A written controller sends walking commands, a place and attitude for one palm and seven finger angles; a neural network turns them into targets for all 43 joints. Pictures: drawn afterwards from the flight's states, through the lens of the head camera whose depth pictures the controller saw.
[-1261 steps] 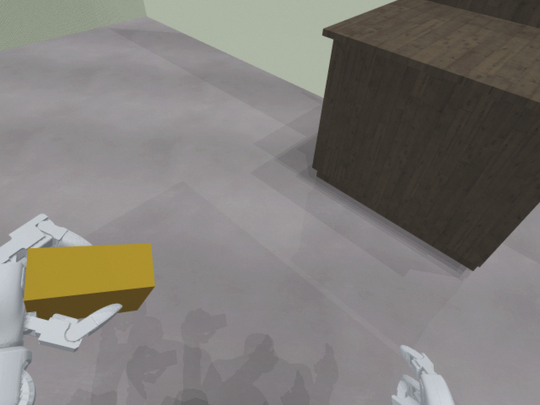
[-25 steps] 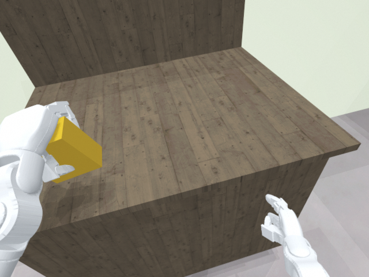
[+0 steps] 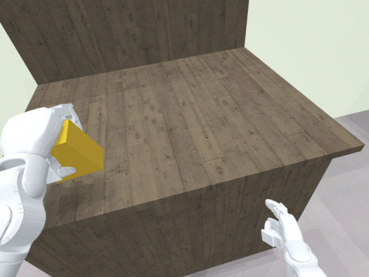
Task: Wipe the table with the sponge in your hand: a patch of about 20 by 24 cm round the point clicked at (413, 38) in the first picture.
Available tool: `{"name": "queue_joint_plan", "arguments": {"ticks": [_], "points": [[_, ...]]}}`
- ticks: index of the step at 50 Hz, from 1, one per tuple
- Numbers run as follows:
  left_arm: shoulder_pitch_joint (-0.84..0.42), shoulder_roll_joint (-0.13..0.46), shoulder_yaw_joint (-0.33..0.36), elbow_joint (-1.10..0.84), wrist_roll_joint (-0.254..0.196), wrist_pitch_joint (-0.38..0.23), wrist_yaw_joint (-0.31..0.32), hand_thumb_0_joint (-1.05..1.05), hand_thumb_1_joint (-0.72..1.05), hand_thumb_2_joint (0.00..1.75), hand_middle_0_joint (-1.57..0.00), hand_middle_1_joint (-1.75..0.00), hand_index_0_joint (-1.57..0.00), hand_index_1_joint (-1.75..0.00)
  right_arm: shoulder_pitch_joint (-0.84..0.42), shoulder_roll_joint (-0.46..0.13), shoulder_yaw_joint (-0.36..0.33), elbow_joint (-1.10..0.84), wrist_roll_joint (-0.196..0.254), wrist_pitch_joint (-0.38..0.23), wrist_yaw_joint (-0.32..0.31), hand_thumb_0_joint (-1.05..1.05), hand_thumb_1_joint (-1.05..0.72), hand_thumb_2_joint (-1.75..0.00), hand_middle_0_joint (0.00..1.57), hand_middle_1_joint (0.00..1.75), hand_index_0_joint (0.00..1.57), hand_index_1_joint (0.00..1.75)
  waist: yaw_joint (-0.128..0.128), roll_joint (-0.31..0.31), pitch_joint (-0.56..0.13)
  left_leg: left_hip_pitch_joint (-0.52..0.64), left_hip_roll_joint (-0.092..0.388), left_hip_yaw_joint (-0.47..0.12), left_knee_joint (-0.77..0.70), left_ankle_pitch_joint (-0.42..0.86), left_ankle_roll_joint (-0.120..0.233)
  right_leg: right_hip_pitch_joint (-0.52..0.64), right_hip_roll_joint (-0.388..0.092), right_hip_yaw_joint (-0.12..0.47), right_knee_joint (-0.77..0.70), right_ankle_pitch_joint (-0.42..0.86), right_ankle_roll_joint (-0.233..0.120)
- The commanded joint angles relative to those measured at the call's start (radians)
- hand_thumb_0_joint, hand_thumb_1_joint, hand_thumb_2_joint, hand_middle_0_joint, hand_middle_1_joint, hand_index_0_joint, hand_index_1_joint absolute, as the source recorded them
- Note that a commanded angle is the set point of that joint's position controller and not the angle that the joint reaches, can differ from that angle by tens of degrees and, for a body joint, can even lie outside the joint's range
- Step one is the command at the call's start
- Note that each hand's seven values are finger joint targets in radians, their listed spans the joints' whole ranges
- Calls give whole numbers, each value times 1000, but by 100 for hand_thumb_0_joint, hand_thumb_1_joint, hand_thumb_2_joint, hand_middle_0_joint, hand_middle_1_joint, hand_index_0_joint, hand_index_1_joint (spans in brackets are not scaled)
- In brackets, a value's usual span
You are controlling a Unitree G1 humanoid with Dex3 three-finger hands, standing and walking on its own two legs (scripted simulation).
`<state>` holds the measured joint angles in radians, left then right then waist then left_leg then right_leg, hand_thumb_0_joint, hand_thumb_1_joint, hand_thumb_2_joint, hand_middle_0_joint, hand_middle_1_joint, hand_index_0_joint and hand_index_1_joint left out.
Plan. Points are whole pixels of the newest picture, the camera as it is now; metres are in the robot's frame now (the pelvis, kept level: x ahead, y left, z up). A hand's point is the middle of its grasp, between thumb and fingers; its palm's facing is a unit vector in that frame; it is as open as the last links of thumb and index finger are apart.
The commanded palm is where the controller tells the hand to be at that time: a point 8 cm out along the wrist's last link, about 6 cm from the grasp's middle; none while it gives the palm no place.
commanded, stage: turn the palm down, sponge in hand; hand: left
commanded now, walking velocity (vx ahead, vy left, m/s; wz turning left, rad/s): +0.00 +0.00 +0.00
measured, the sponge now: (68, 157) +0.25 +0.29 +0.17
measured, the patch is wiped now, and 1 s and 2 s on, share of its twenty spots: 0.00 0.00 0.00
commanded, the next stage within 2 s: move the sponge above the wiping area in 0.08 s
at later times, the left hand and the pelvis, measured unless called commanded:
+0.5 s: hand (61, 149) +0.25 +0.29 +0.19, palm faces +0.22 -0.09 -0.97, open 9.6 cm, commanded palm +0.20 +0.29 +0.27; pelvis +0.00 +0.00 +0.00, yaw +0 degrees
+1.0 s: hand (62, 154) +0.25 +0.30 +0.17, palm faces +0.12 -0.04 -0.99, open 9.6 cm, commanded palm +0.21 +0.30 +0.26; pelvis +0.00 +0.00 +0.00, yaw +0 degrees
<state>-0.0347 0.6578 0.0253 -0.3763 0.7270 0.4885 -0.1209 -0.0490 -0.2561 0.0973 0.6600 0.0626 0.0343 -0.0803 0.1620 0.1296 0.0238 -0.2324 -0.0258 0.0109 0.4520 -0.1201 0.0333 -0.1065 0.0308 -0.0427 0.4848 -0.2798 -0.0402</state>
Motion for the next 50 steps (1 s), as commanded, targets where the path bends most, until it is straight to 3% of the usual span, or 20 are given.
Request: {"name": "queue_joint_plan", "arguments": {"ticks": [1, 4, 7, 9, 12, 14, 21, 24, 26, 29, 32, 34, 35, 39, 41, 44, 45, 47, 49, 50], "points": [[-315, 252, 186, -174, 39, -16, 51, 0, 10, 130, -120, -160, -120, -160, -272, -72, -33, -197, -3, -69, -3, 0, -90, -90, 20, 30, 20, 30, -7, -22, -219, 165, 17, -89, -64, -4, -19, -90, -31, 89, -117, 33, -33], [-309, 282, 214, -188, 44, -9, 49, 0, 10, 130, -120, -160, -120, -160, -296, -69, -28, -205, 1, -72, -3, 0, -90, -90, 20, 30, 20, 30, 3, -4, -220, 164, 15, -93, -62, -5, -21, -87, -23, 125, -118, 29, -45], [-293, 256, 190, -171, 41, -12, 44, 0, 10, 130, -120, -160, -120, -160, -265, -79, -36, -194, -8, -64, -1, 0, -90, -90, 20, 30, 20, 30, -4, -31, -229, 166, 17, -84, -53, 30, -18, -80, -31, 88, -116, 69, -35], [-300, 283, 218, -195, 46, -3, 45, 0, 10, 130, -120, -160, -120, -160, -297, -71, -30, -204, 0, -71, 1, 0, -90, -90, 20, 30, 20, 30, 4, -8, -237, 170, 15, -89, -48, 41, -20, -76, -23, 127, -111, 76, -48], [-289, 243, 178, -147, 44, -2, 38, 0, 10, 130, -120, -160, -120, -160, -263, -78, -36, -195, -5, -59, 0, 0, -90, -90, 20, 30, 20, 30, -8, -38, -210, 165, 18, -80, -56, 29, -17, -92, -31, 84, -124, 68, -31], [-332, 265, 190, -150, 58, 1, 38, 0, 10, 130, -120, -160, -120, -160, -292, -71, -28, -198, 4, -67, -2, 0, -90, -90, 20, 30, 20, 30, -6, -1, -194, 160, 14, -87, -63, -11, -21, -106, -20, 121, -125, 28, -44], [-380, 224, 128, -102, 76, -15, 39, 0, 10, 130, -120, -160, -120, -160, -256, -72, -34, -185, -1, -76, -6, 0, -90, -90, 20, 30, 20, 30, -19, -17, -213, 167, 13, -88, -70, -29, -19, -104, -23, 87, -124, 18, -35], [-400, 304, 194, -75, 96, -14, 40, 0, 10, 130, -120, -160, -120, -160, -268, -80, -33, -183, 0, -78, -10, 0, -90, -90, 20, 30, 20, 30, -4, -13, -220, 160, 7, -93, -68, -28, -18, -91, -16, 132, -129, 9, -50], [-411, 251, 141, -73, 96, -23, 37, 0, 10, 130, -120, -160, -120, -160, -255, -75, -33, -183, -3, -80, -6, 0, -90, -90, 20, 30, 20, 30, -12, -8, -245, 170, 6, -83, -61, 7, -18, -80, -25, 90, -121, 38, -40], [-368, 302, 197, -74, 101, -20, 29, 0, 10, 130, -120, -160, -120, -160, -272, -78, -33, -185, -2, -79, -3, 0, -90, -90, 20, 30, 20, 30, 1, -6, -245, 168, 5, -91, -57, 23, -17, -70, -16, 124, -123, 52, -51], [-306, 273, 180, -57, 89, -27, 19, 0, 10, 130, -120, -160, -120, -160, -241, -83, -41, -179, -11, -75, 3, 0, -90, -90, 20, 30, 20, 30, -2, -25, -243, 162, 11, -84, -51, 51, -14, -64, -26, 86, -117, 93, -39], [-320, 312, 215, -40, 93, -23, 14, 0, 10, 130, -120, -160, -120, -160, -263, -82, -35, -178, 0, -76, 1, 0, -90, -90, 20, 30, 20, 30, -6, -12, -206, 150, 6, -88, -50, 27, -15, -86, -18, 128, -130, 62, -47], [-350, 259, 160, -30, 90, -27, 10, 0, 10, 130, -120, -160, -120, -160, -250, -81, -35, -181, -6, -76, 0, 0, -90, -90, 20, 30, 20, 30, -15, -30, -213, 145, 9, -80, -49, 14, -14, -84, -29, 94, -127, 59, -38], [-366, 288, 171, -41, 111, -47, 6, 0, 10, 130, -120, -160, -120, -160, -258, -80, -40, -179, -1, -90, -3, 0, -90, -90, 20, 30, 20, 30, -10, 9, -226, 170, 2, -90, -44, 11, -11, -93, -19, 130, -127, 50, -48], [-368, 246, 129, -36, 112, -60, 5, 0, 10, 130, -120, -160, -120, -160, -233, -77, -43, -175, -7, -95, 0, 0, -90, -90, 20, 30, 20, 30, -19, -18, -233, 171, 3, -88, -45, 28, -9, -88, -26, 90, -121, 66, -36], [-361, 311, 191, -57, 128, -69, 10, 0, 10, 130, -120, -160, -120, -160, -249, -79, -44, -176, -7, -98, 2, 0, -90, -90, 20, 30, 20, 30, -4, -9, -250, 177, -1, -98, -45, 38, -7, -72, -15, 128, -119, 72, -50], [-356, 285, 169, -43, 122, -71, 12, 0, 10, 130, -120, -160, -120, -160, -232, -81, -45, -171, -15, -95, 2, 0, -90, -90, 20, 30, 20, 30, -8, -7, -243, 168, 2, -89, -44, 43, -6, -72, -25, 97, -119, 80, -45], [-335, 314, 207, 13, 117, -77, 17, 0, 10, 130, -120, -160, -120, -160, -207, -90, -51, -156, -18, -89, 3, 0, -90, -90, 20, 30, 20, 30, -8, -49, -226, 157, 3, -88, -43, 49, -7, -73, -24, 93, -128, 92, -39], [-347, 337, 235, -25, 117, -78, 25, 0, 10, 130, -120, -160, -120, -160, -244, -83, -45, -168, -10, -93, 4, 0, -90, -90, 20, 30, 20, 30, 1, 5, -235, 165, -1, -92, -39, 55, -11, -64, -20, 136, -124, 96, -52], [-334, 316, 218, 6, 113, -76, 26, 0, 10, 130, -120, -160, -120, -160, -223, -88, -49, -160, -17, -88, 3, 0, -90, -90, 20, 30, 20, 30, -4, -9, -239, 157, 1, -79, -34, 65, -9, -57, -28, 107, -122, 114, -46]]}}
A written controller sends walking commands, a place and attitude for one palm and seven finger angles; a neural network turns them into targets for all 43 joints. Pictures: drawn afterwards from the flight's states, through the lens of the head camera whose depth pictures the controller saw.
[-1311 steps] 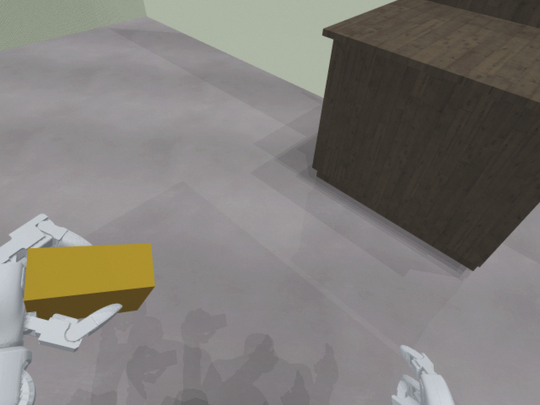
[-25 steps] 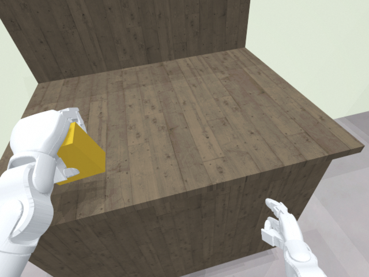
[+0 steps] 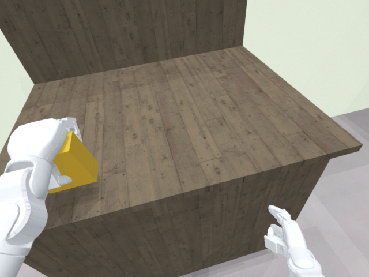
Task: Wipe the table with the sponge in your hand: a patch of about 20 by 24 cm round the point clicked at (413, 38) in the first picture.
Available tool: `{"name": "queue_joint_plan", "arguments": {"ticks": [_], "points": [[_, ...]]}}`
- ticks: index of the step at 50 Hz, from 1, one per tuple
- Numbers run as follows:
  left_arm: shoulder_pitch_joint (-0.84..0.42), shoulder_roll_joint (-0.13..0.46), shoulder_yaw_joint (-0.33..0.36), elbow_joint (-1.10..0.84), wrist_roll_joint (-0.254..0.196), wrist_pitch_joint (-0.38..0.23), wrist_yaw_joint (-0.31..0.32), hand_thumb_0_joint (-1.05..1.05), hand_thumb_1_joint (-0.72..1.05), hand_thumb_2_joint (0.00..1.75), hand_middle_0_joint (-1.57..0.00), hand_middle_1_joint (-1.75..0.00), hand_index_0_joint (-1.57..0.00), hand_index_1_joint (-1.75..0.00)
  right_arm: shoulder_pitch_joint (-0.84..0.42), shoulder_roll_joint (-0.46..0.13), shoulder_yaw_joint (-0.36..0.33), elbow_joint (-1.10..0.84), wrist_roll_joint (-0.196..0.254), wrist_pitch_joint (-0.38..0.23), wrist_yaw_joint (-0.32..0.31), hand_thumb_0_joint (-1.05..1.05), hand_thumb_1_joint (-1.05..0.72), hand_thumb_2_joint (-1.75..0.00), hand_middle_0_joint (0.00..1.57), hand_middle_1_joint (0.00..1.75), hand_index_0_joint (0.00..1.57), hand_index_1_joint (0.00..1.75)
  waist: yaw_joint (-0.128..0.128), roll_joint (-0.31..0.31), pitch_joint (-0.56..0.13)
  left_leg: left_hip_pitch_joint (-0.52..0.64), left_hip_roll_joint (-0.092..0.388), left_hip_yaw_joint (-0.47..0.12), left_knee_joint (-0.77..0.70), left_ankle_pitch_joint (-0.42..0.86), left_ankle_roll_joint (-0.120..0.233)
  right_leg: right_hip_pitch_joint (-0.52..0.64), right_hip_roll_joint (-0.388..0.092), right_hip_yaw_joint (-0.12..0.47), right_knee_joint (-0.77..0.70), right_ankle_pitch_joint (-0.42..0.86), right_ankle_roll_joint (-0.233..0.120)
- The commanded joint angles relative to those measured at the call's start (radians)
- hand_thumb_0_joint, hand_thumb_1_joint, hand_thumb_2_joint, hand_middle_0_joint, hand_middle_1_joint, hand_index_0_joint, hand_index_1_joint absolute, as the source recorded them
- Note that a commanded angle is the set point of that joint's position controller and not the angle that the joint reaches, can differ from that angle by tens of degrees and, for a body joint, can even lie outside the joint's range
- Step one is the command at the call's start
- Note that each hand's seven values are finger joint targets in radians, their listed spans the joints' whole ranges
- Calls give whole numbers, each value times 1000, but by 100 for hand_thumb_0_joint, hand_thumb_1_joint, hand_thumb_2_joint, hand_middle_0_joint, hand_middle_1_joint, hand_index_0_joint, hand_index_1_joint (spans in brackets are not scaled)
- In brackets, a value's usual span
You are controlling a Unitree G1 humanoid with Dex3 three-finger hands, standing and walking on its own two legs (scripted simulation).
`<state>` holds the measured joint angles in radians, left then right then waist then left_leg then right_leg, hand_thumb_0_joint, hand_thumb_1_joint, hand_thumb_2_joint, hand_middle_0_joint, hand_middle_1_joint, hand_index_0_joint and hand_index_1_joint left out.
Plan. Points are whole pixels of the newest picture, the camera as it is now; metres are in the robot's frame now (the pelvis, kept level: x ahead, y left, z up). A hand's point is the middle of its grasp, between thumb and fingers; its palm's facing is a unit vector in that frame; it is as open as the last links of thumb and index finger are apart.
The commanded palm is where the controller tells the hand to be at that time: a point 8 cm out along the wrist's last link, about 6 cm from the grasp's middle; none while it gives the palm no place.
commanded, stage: move the sponge above the wiping area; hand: left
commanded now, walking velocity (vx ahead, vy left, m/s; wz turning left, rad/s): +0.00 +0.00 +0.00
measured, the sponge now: (65, 168) +0.25 +0.31 +0.13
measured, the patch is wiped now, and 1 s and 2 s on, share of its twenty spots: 0.00 0.00 0.00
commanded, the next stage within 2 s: none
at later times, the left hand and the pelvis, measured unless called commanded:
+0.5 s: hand (55, 156) +0.25 +0.32 +0.16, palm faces +0.12 -0.04 -0.99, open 9.6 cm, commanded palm +0.22 +0.31 +0.24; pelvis +0.00 +0.00 +0.00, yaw +0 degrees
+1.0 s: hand (57, 157) +0.26 +0.33 +0.15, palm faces +0.05 -0.03 -1.00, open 9.6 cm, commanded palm +0.23 +0.32 +0.22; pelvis +0.01 +0.00 +0.00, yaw +1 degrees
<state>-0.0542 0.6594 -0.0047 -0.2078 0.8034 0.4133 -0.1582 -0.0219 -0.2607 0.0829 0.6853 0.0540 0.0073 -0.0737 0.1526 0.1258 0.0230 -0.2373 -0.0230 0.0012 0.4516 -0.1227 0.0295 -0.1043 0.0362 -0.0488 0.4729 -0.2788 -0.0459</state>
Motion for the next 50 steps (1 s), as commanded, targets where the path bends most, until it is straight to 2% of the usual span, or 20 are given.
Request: {"name": "queue_joint_plan", "arguments": {"ticks": [1, 4, 5, 11, 18, 19, 20, 22, 24, 27, 29, 31, 34, 36, 39, 41, 44, 45, 49, 50], "points": [[-309, 300, 238, -152, 31, -2, 63, 0, 10, 130, -120, -160, -120, -160, -241, -79, -33, -185, -4, -59, -1, 0, -90, -90, 20, 30, 20, 30, -2, -27, -226, 160, -4, -70, -34, 70, -6, -67, -35, 108, -115, 114, -31], [-306, 324, 257, -146, 33, 2, 53, 0, 10, 130, -120, -160, -120, -160, -269, -81, -32, -189, 4, -57, -3, 0, -90, -90, 20, 30, 20, 30, -2, 0, -211, 161, -6, -73, -32, 46, -6, -83, -26, 145, -123, 88, -40], [-296, 276, 211, -152, 25, -2, 46, 0, 10, 130, -120, -160, -120, -160, -251, -83, -33, -194, -4, -57, -3, 0, -90, -90, 20, 30, 20, 30, -5, -7, -233, 160, -2, -66, -28, 59, -4, -66, -38, 109, -112, 116, -35], [-310, 256, 180, -159, 36, -41, 32, 0, 10, 130, -120, -160, -120, -160, -222, -77, -34, -189, -1, -66, -6, 0, -90, -90, 20, 30, 20, 30, -27, -20, -209, 175, -1, -75, -32, 34, 0, -105, -31, 92, -124, 81, -25], [-290, 311, 254, -172, 45, -78, 81, 0, 10, 130, -120, -160, -120, -160, -204, -81, -45, -182, -13, -68, -4, 0, -90, -90, 20, 30, 20, 30, 2, 6, -244, 189, -1, -84, -43, 69, -2, -64, -27, 94, -119, 105, -36], [-306, 350, 293, -171, 51, -69, 90, 0, 10, 130, -120, -160, -120, -160, -237, -82, -39, -184, -5, -73, -4, 0, -90, -90, 20, 30, 20, 30, 7, 21, -229, 185, -4, -95, -50, 52, -5, -69, -14, 132, -121, 84, -50], [-313, 275, 228, -154, 45, -60, 91, 0, 10, 130, -120, -160, -120, -160, -228, -79, -39, -184, -11, -67, -4, 0, -90, -90, 20, 30, 20, 30, -1, 22, -225, 176, 0, -80, -51, 48, -5, -71, -24, 92, -121, 84, -41], [-337, 246, 196, -107, 47, -49, 94, 0, 10, 130, -120, -160, -120, -160, -210, -85, -44, -172, -9, -60, -2, 0, -90, -90, 20, 30, 20, 30, -11, 6, -199, 171, 4, -85, -66, 17, -7, -95, -19, 73, -130, 68, -33], [-330, 288, 232, -125, 52, -36, 98, 0, 10, 130, -120, -160, -120, -160, -240, -81, -40, -182, 1, -68, 0, 0, -90, -90, 20, 30, 20, 30, 3, 22, -221, 171, -1, -95, -69, 2, -9, -76, -13, 115, -118, 52, -46], [-358, 228, 154, -62, 69, -23, 74, 0, 10, 130, -120, -160, -120, -160, -213, -90, -43, -170, -3, -58, -1, 0, -90, -90, 20, 30, 20, 30, -17, -14, -221, 162, -1, -83, -68, 1, -5, -90, -15, 69, -122, 61, -33], [-343, 264, 184, -100, 70, -26, 66, 0, 10, 130, -120, -160, -120, -160, -237, -82, -37, -187, 4, -66, -1, 0, -90, -90, 20, 30, 20, 30, -7, -2, -234, 172, -4, -89, -63, 6, -2, -78, -10, 103, -116, 64, -42], [-347, 219, 143, -99, 71, -40, 57, 0, 10, 130, -120, -160, -120, -160, -209, -79, -38, -182, 0, -65, 1, 0, -90, -90, 20, 30, 20, 30, -20, -11, -244, 178, -2, -87, -63, 21, -1, -81, -14, 64, -115, 76, -31], [-334, 276, 202, -146, 73, -63, 65, 0, 10, 130, -120, -160, -120, -160, -222, -78, -37, -195, -1, -73, 3, 0, -90, -90, 20, 30, 20, 30, -4, 5, -247, 185, 0, -100, -65, 11, 0, -74, -6, 100, -111, 70, -45], [-344, 251, 189, -106, 74, -72, 77, 0, 10, 130, -120, -160, -120, -160, -196, -77, -39, -179, -6, -70, 3, 0, -90, -90, 20, 30, 20, 30, -14, -33, -233, 178, 0, -88, -60, 32, -1, -83, -12, 70, -120, 79, -35], [-367, 301, 238, -98, 77, -68, 97, 0, 10, 130, -120, -160, -120, -160, -210, -83, -39, -181, -3, -67, 2, 0, -90, -90, 20, 30, 20, 30, -3, 11, -223, 179, -3, -92, -66, 16, -3, -82, -6, 106, -125, 64, -47], [-382, 252, 195, -21, 76, -58, 101, 0, 10, 130, -120, -160, -120, -160, -186, -85, -41, -166, -3, -61, 0, 0, -90, -90, 20, 30, 20, 30, -17, -29, -210, 162, -6, -79, -64, 12, -3, -91, -12, 69, -135, 55, -33], [-385, 288, 212, -43, 83, -56, 98, 0, 10, 130, -120, -160, -120, -160, -206, -87, -41, -174, 2, -65, -1, 0, -90, -90, 20, 30, 20, 30, -10, 29, -237, 181, -10, -82, -55, 30, -1, -78, -7, 103, -126, 73, -47], [-385, 243, 173, -14, 78, -55, 91, 0, 10, 130, -120, -160, -120, -160, -192, -88, -44, -174, -4, -63, -2, 0, -90, -90, 20, 30, 20, 30, -18, -6, -238, 171, -10, -73, -48, 41, 0, -72, -15, 78, -126, 93, -41], [-297, 297, 228, -71, 71, -83, 67, 0, 10, 130, -120, -160, -120, -160, -192, -89, -46, -186, -1, -67, 5, 0, -90, -90, 20, 30, 20, 30, -12, 10, -258, 187, -14, -77, -26, 97, 7, -51, -10, 102, -114, 163, -43], [-292, 249, 185, -76, 63, -89, 61, 0, 10, 130, -120, -160, -120, -160, -178, -85, -44, -191, -7, -66, 4, 0, -90, -90, 20, 30, 20, 30, -19, -11, -255, 178, -13, -70, -25, 94, 9, -55, -18, 70, -114, 161, -35]]}}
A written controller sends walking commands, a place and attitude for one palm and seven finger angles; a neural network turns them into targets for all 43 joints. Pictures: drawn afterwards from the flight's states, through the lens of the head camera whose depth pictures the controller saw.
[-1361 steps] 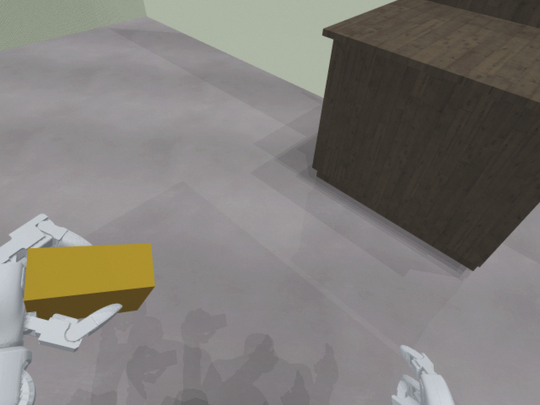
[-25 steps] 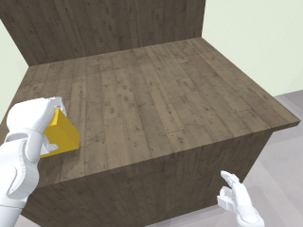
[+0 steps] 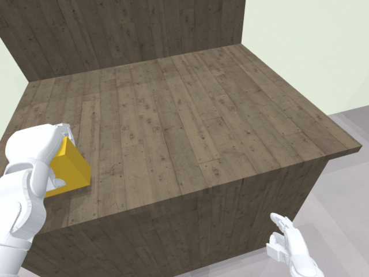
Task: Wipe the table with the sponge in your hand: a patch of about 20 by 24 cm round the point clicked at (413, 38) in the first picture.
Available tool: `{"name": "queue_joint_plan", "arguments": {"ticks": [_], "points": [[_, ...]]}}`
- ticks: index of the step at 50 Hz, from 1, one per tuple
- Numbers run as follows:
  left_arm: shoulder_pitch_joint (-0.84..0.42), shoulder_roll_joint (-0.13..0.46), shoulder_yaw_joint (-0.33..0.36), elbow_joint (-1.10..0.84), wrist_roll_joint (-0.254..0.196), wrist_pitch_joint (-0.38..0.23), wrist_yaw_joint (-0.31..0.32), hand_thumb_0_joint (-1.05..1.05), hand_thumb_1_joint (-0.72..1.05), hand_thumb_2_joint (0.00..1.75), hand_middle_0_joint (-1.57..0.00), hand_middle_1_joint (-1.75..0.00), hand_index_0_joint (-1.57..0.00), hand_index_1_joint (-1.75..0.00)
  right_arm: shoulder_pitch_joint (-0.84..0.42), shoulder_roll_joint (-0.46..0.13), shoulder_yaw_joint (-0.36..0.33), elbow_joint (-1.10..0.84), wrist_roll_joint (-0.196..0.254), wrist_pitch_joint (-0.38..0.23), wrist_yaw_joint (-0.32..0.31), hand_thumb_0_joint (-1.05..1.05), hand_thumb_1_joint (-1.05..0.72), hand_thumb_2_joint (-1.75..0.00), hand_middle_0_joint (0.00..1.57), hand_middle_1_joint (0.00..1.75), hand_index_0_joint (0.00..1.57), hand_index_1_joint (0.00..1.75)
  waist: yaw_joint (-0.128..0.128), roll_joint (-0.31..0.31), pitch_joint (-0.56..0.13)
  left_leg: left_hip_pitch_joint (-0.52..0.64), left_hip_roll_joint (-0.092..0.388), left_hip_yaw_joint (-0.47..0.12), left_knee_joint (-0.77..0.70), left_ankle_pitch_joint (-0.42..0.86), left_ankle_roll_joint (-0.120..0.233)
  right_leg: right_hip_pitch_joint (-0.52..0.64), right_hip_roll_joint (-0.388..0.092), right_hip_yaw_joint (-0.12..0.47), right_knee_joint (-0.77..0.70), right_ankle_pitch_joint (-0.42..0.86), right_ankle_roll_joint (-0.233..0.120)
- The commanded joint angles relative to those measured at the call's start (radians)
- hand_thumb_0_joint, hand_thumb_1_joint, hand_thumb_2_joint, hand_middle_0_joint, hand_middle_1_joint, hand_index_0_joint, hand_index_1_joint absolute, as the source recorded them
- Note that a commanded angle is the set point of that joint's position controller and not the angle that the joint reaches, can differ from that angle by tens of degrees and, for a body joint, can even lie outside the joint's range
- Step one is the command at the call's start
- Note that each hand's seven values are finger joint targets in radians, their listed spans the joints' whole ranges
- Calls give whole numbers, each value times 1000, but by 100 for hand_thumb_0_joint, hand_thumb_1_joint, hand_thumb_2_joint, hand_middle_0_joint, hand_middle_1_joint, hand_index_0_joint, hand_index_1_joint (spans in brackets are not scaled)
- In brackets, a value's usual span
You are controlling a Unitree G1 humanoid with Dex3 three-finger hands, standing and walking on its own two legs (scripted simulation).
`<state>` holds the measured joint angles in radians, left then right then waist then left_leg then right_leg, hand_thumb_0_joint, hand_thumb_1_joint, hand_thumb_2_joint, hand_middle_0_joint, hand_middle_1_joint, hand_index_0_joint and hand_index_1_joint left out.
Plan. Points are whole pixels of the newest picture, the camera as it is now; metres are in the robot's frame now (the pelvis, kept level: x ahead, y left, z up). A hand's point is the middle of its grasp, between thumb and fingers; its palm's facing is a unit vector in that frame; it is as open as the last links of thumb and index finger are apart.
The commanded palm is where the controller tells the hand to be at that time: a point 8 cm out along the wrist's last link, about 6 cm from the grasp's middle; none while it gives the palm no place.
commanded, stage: move the sponge above the wiping area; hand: left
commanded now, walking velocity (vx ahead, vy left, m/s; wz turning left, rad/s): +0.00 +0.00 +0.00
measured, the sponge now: (58, 173) +0.26 +0.33 +0.11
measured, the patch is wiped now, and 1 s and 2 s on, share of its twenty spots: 0.00 0.00 0.00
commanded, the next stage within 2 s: lower the sponge onto the table in 1.26 s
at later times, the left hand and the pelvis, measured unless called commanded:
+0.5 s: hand (54, 163) +0.25 +0.31 +0.15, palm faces +0.06 -0.03 -1.00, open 9.6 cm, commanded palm +0.22 +0.31 +0.23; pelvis +0.00 +0.00 +0.00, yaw +1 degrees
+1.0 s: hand (51, 163) +0.24 +0.31 +0.16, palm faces +0.07 -0.02 -1.00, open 9.6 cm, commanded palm +0.21 +0.31 +0.24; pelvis +0.00 +0.00 +0.00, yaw +0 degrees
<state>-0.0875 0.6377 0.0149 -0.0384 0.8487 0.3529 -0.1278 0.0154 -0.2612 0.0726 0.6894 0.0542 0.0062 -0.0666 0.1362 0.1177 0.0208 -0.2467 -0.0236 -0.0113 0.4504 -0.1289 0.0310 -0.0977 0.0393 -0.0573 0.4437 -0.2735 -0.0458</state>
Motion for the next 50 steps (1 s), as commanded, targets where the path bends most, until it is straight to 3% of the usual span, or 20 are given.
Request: {"name": "queue_joint_plan", "arguments": {"ticks": [1, 8, 9, 10, 14, 15, 17, 20, 23, 24, 26, 29, 30, 34, 37, 39, 42, 44, 47, 50], "points": [[-264, 285, 182, -246, 18, -39, 33, 0, 10, 130, -120, -160, -120, -160, -204, -84, -35, -186, -5, -65, -1, 0, -90, -90, 20, 30, 20, 30, -9, -1, -242, 192, -9, -60, -25, 105, 6, -76, -18, 77, -90, 153, -31], [-213, 343, 272, -286, 1, -55, 79, 0, 10, 130, -120, -160, -120, -160, -191, -91, -46, -186, -11, -59, 1, 0, -90, -90, 20, 30, 20, 30, 9, -7, -229, 189, -6, -64, -26, 114, 3, -69, -21, 93, -95, 158, -32], [-238, 358, 280, -307, 2, -44, 84, 0, 10, 130, -120, -160, -120, -160, -234, -90, -36, -196, -4, -65, -1, 0, -90, -90, 20, 30, 20, 30, 17, 35, -220, 192, -10, -71, -33, 98, 0, -70, -14, 128, -94, 135, -46], [-247, 311, 241, -283, 1, -36, 87, 0, 10, 130, -120, -160, -120, -160, -212, -89, -41, -189, -10, -61, -2, 0, -90, -90, 20, 30, 20, 30, 11, 20, -232, 186, -5, -62, -30, 105, 0, -68, -19, 89, -89, 141, -41], [-230, 319, 237, -293, -1, -11, 75, 0, 10, 130, -120, -160, -120, -160, -248, -87, -38, -194, 4, -65, -1, 0, -90, -90, 20, 30, 20, 30, 10, 10, -218, 188, -11, -66, -33, 84, 1, -75, -14, 125, -94, 126, -42], [-226, 265, 182, -268, -4, -3, 64, 0, 10, 130, -120, -160, -120, -160, -231, -89, -38, -193, -3, -61, -3, 0, -90, -90, 20, 30, 20, 30, 2, -1, -212, 174, -9, -59, -35, 77, 2, -78, -21, 89, -95, 124, -34], [-227, 269, 173, -260, 1, -4, 47, 0, 10, 130, -120, -160, -120, -160, -218, -92, -41, -188, -5, -57, -3, 0, -90, -90, 20, 30, 20, 30, -2, -31, -206, 175, -9, -60, -36, 67, 5, -88, -19, 82, -102, 118, -27], [-306, 257, 138, -284, 14, -7, 33, 0, 10, 130, -120, -160, -120, -160, -236, -85, -30, -192, 0, -65, -10, 0, -90, -90, 20, 30, 20, 30, -11, 14, -208, 184, -10, -65, -44, 34, 4, -101, -16, 85, -101, 77, -33], [-357, 270, 137, -265, 25, -24, 34, 0, 10, 130, -120, -160, -120, -160, -221, -83, -33, -183, 0, -67, -14, 0, -90, -90, 20, 30, 20, 30, -12, -2, -202, 192, -12, -68, -53, 8, 5, -110, -16, 83, -114, 49, -28], [-378, 331, 193, -274, 34, -24, 42, 0, 10, 130, -120, -160, -120, -160, -244, -83, -30, -189, 4, -76, -18, 0, -90, -90, 20, 30, 20, 30, 0, 9, -218, 200, -12, -76, -53, 5, 4, -101, -7, 126, -109, 39, -45], [-391, 323, 189, -207, 37, -24, 50, 0, 10, 130, -120, -160, -120, -160, -216, -86, -29, -169, -2, -72, -19, 0, -90, -90, 20, 30, 20, 30, -5, -22, -219, 185, -16, -70, -54, 25, 0, -92, -12, 91, -114, 47, -35], [-415, 351, 214, -237, 40, -19, 57, 0, 10, 130, -120, -160, -120, -160, -247, -84, -26, -180, 3, -70, -14, 0, -90, -90, 20, 30, 20, 30, 12, 55, -238, 195, -19, -71, -56, 38, -3, -73, -9, 125, -106, 60, -51], [-386, 304, 185, -225, 30, -14, 57, 0, 10, 130, -120, -160, -120, -160, -236, -82, -30, -181, -5, -69, -12, 0, -90, -90, 20, 30, 20, 30, 15, 50, -250, 190, -16, -64, -50, 62, -3, -59, -16, 96, -99, 90, -47], [-258, 321, 224, -272, 13, 11, 42, 0, 10, 130, -120, -160, -120, -160, -255, -82, -28, -200, 0, -63, 7, 0, -90, -90, 20, 30, 20, 30, 28, 26, -253, 180, -13, -67, -41, 110, -3, -38, -13, 113, -81, 157, -48], [-207, 292, 198, -257, 2, 30, 20, 0, 10, 130, -120, -160, -120, -160, -230, -91, -32, -196, -3, -46, 10, 0, -90, -90, 20, 30, 20, 30, 15, -36, -227, 154, -12, -54, -35, 98, 2, -56, -19, 79, -87, 161, -28], [-221, 325, 224, -307, 2, 31, 15, 0, 10, 130, -120, -160, -120, -160, -263, -86, -28, -209, 7, -52, 7, 0, -90, -90, 20, 30, 20, 30, 14, -11, -227, 166, -13, -60, -27, 89, 4, -66, -14, 122, -83, 151, -38], [-227, 296, 188, -298, 2, 14, 10, 0, 10, 130, -120, -160, -120, -160, -223, -90, -32, -204, -3, -49, 0, 0, -90, -90, 20, 30, 20, 30, 4, -31, -217, 167, -14, -56, -27, 78, 8, -81, -20, 84, -92, 135, -25], [-276, 347, 229, -357, 6, -6, 21, 0, 10, 130, -120, -160, -120, -160, -257, -84, -29, -212, 5, -66, -7, 0, -90, -90, 20, 30, 20, 30, 9, 4, -231, 193, -15, -69, -21, 72, 7, -84, -13, 134, -90, 118, -41], [-303, 322, 207, -301, 5, -27, 33, 0, 10, 130, -120, -160, -120, -160, -208, -89, -34, -190, -6, -66, -14, 0, -90, -90, 20, 30, 20, 30, -1, -19, -215, 192, -13, -65, -30, 70, 6, -95, -17, 86, -105, 107, -30], [-371, 314, 193, -289, 9, -24, 48, 0, 10, 130, -120, -160, -120, -160, -224, -85, -33, -186, -3, -74, -21, 0, -90, -90, 20, 30, 20, 30, 0, 29, -215, 196, -17, -67, -35, 48, 2, -93, -17, 102, -109, 77, -41]]}}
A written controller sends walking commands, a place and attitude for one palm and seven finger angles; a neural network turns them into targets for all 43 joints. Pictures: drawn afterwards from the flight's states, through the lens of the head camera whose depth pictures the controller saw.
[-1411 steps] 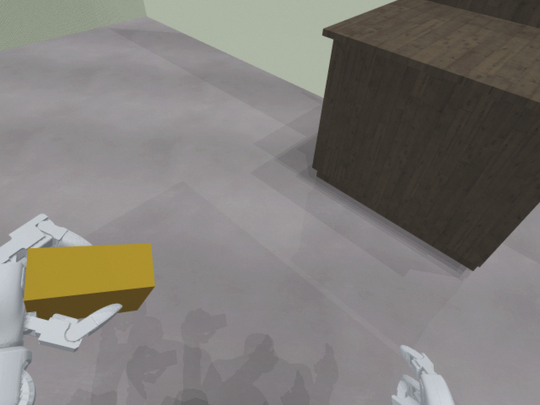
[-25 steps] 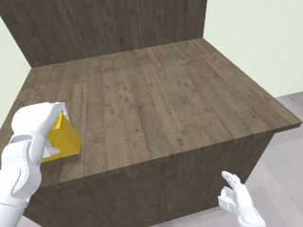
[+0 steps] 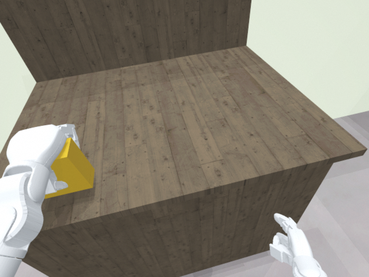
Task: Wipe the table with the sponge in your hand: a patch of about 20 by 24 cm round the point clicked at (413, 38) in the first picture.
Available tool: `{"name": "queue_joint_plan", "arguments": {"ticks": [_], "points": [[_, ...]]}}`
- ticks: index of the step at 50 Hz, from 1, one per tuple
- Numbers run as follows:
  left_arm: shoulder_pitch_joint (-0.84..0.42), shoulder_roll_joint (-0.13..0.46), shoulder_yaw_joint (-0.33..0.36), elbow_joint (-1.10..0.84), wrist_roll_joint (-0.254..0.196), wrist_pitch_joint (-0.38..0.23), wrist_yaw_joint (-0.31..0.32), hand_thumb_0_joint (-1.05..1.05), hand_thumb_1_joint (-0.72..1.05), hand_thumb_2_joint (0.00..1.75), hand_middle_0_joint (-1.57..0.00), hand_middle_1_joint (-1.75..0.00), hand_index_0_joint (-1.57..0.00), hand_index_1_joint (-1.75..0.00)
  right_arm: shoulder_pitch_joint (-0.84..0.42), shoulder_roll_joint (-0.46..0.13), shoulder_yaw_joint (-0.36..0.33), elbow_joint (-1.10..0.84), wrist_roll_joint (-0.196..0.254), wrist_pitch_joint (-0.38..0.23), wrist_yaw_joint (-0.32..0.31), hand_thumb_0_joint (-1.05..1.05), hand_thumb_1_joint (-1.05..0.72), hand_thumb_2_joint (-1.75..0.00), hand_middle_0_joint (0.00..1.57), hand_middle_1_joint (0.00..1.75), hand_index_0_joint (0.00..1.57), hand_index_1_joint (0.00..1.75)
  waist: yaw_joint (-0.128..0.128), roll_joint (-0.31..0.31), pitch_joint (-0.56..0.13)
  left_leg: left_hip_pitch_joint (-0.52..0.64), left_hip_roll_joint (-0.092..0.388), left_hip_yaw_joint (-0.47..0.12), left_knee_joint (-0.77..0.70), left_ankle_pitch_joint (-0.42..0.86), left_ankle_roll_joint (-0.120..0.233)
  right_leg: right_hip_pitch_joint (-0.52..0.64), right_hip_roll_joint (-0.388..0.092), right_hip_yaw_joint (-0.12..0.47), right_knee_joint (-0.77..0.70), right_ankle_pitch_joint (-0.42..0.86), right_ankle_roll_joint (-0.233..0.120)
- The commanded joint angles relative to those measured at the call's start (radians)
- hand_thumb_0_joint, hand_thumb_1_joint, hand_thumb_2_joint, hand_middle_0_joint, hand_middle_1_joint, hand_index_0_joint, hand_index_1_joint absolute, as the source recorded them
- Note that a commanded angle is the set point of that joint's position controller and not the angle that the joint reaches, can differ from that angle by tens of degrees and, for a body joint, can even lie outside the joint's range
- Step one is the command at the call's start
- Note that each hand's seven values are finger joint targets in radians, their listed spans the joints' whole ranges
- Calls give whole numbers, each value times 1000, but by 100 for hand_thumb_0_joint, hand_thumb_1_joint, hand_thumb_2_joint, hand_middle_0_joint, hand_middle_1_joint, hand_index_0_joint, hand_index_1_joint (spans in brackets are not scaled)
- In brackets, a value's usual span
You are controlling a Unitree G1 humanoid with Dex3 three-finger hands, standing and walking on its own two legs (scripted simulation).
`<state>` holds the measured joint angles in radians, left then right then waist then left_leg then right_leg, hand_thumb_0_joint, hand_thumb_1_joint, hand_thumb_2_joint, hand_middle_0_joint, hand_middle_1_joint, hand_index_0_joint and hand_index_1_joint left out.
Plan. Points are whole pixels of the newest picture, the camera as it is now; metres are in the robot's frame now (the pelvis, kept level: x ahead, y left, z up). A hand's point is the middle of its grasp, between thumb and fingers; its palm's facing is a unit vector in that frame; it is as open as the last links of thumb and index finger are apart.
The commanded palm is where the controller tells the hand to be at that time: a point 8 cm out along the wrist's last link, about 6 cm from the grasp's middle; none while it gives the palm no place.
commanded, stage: move the sponge above the wiping area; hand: left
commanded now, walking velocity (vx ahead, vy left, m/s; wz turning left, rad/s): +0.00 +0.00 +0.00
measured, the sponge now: (61, 174) +0.24 +0.32 +0.12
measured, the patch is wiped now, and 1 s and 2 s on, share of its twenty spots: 0.00 0.00 0.00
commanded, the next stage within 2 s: lower the sponge onto the table in 0.26 s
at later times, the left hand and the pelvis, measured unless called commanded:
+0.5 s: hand (57, 154) +0.26 +0.32 +0.16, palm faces +0.09 -0.02 -1.00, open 9.6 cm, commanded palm +0.22 +0.31 +0.24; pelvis +0.00 +0.00 +0.00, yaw +0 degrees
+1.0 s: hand (53, 160) +0.25 +0.33 +0.15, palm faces +0.06 -0.03 -1.00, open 9.6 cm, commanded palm +0.22 +0.32 +0.23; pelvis +0.00 +0.00 +0.00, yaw +0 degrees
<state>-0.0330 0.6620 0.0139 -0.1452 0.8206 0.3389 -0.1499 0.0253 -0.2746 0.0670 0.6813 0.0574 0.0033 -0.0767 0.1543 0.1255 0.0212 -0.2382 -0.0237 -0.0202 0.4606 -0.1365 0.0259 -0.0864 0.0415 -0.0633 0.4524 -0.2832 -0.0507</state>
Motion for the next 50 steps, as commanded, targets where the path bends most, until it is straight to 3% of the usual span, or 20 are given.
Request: {"name": "queue_joint_plan", "arguments": {"ticks": [1, 3, 4, 12, 14, 17, 19, 22, 24, 33, 34, 35, 37, 39, 40, 42, 44, 47, 49, 50], "points": [[-420, 299, 203, -146, 39, -8, 74, 0, 10, 130, -120, -160, -120, -160, -223, -73, -29, -167, -3, -73, -9, 0, -90, -90, 20, 30, 20, 30, -21, 2, -214, 186, -17, -59, -45, 62, 5, -108, -21, 112, -120, 89, -31], [-410, 313, 210, -128, 41, -1, 69, 0, 10, 130, -120, -160, -120, -160, -225, -76, -31, -163, -4, -62, -8, 0, -90, -90, 20, 30, 20, 30, -18, -14, -214, 178, -17, -56, -52, 63, 6, -98, -21, 105, -122, 98, -27], [-432, 322, 216, -142, 41, 9, 66, 0, 10, 130, -120, -160, -120, -160, -264, -72, -23, -179, 4, -72, -8, 0, -90, -90, 20, 30, 20, 30, -9, 14, -213, 177, -20, -62, -51, 54, 4, -94, -18, 145, -118, 89, -42], [-330, 253, 158, -161, 34, 18, 17, 0, 10, 130, -120, -160, -120, -160, -232, -72, -24, -187, -4, -60, 9, 0, -90, -90, 20, 30, 20, 30, -15, -13, -235, 168, -9, -59, -49, 86, 7, -86, -20, 78, -98, 143, -26], [-331, 306, 211, -195, 37, 16, 20, 0, 10, 130, -120, -160, -120, -160, -261, -68, -21, -201, 3, -65, 7, 0, -90, -90, 20, 30, 20, 30, -6, -21, -237, 172, -9, -66, -45, 77, 9, -85, -14, 125, -95, 133, -38], [-362, 285, 194, -172, 43, 14, 36, 0, 10, 130, -120, -160, -120, -160, -230, -73, -24, -187, -7, -56, 7, 0, -90, -90, 20, 30, 20, 30, -11, -34, -215, 160, -8, -60, -55, 67, 7, -99, -17, 81, -103, 109, -27], [-400, 335, 237, -216, 49, 14, 56, 0, 10, 130, -120, -160, -120, -160, -264, -71, -20, -196, 0, -64, 4, 0, -90, -90, 20, 30, 20, 30, 1, 28, -238, 178, -12, -69, -55, 62, 5, -87, -12, 133, -99, 97, -45], [-391, 292, 204, -143, 47, 26, 68, 0, 10, 130, -120, -160, -120, -160, -234, -76, -26, -177, -6, -54, 3, 0, -90, -90, 20, 30, 20, 30, -6, -23, -227, 166, -12, -56, -57, 72, 4, -91, -16, 88, -110, 103, -30], [-418, 311, 215, -169, 45, 34, 68, 0, 10, 130, -120, -160, -120, -160, -268, -70, -21, -188, 4, -62, 1, 0, -90, -90, 20, 30, 20, 30, -2, 7, -228, 173, -15, -65, -59, 54, 3, -90, -13, 131, -107, 88, -42], [-379, 266, 153, -167, 40, 15, 17, 0, 10, 130, -120, -160, -120, -160, -231, -70, -25, -188, -2, -61, 1, 0, -90, -90, 20, 30, 20, 30, -18, -2, -245, 178, -14, -58, -42, 77, 10, -87, -24, 89, -102, 133, -25], [-394, 305, 190, -187, 46, 11, 19, 0, 10, 130, -120, -160, -120, -160, -253, -68, -20, -196, 5, -70, -1, 0, -90, -90, 20, 30, 20, 30, -14, 10, -253, 185, -13, -70, -43, 73, 10, -85, -12, 121, -97, 123, -39], [-375, 263, 160, -170, 47, 7, 21, 0, 10, 130, -120, -160, -120, -160, -234, -67, -20, -192, -3, -68, -1, 0, -90, -90, 20, 30, 20, 30, -16, 3, -249, 180, -12, -61, -40, 89, 9, -85, -18, 92, -95, 134, -35], [-305, 286, 200, -170, 41, -4, 28, 0, 10, 130, -120, -160, -120, -160, -211, -75, -28, -187, -9, -62, 6, 0, -90, -90, 20, 30, 20, 30, -8, -36, -237, 172, -9, -62, -41, 103, 10, -81, -18, 83, -96, 157, -29], [-337, 319, 233, -205, 43, -1, 42, 0, 10, 130, -120, -160, -120, -160, -246, -71, -21, -197, -1, -62, 6, 0, -90, -90, 20, 30, 20, 30, -5, 10, -231, 173, -11, -69, -50, 83, 7, -83, -11, 120, -97, 129, -40], [-347, 285, 210, -175, 41, 2, 53, 0, 10, 130, -120, -160, -120, -160, -227, -73, -24, -190, -8, -60, 4, 0, -90, -90, 20, 30, 20, 30, -7, -5, -237, 166, -10, -59, -44, 86, 6, -81, -18, 94, -96, 132, -36], [-290, 301, 239, -134, 37, 8, 66, 0, 10, 130, -120, -160, -120, -160, -207, -82, -32, -179, -11, -50, 5, 0, -90, -90, 20, 30, 20, 30, -2, -40, -226, 157, -10, -54, -41, 93, 5, -79, -19, 90, -104, 143, -30], [-317, 334, 260, -179, 41, 13, 74, 0, 10, 130, -120, -160, -120, -160, -249, -77, -25, -189, -2, -55, 6, 0, -90, -90, 20, 30, 20, 30, 0, 9, -233, 167, -15, -61, -42, 93, 4, -75, -13, 134, -100, 138, -41], [-298, 258, 191, -127, 33, 20, 67, 0, 10, 130, -120, -160, -120, -160, -219, -79, -29, -182, -7, -46, 6, 0, -90, -90, 20, 30, 20, 30, -15, -11, -203, 151, -14, -51, -42, 80, 5, -92, -19, 89, -109, 134, -27], [-340, 277, 190, -147, 39, 16, 60, 0, 10, 130, -120, -160, -120, -160, -248, -74, -23, -190, 4, -56, 0, 0, -90, -90, 20, 30, 20, 30, -20, 0, -204, 165, -14, -57, -43, 47, 8, -108, -13, 122, -112, 93, -35], [-354, 254, 166, -117, 47, 11, 56, 0, 10, 130, -120, -160, -120, -160, -222, -78, -26, -179, -4, -56, -3, 0, -90, -90, 20, 30, 20, 30, -28, -16, -212, 163, -14, -52, -37, 57, 9, -108, -16, 94, -111, 108, -31]]}}
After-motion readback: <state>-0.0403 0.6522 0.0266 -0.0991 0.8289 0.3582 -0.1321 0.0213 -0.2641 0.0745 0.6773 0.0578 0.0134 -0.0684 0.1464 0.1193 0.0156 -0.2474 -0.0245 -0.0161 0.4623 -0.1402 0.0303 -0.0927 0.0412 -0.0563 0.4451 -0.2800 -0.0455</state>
